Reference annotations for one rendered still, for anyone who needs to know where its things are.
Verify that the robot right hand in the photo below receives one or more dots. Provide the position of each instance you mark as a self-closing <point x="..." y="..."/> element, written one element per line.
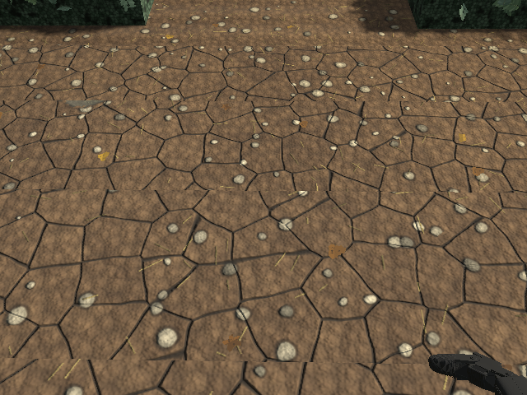
<point x="481" y="371"/>

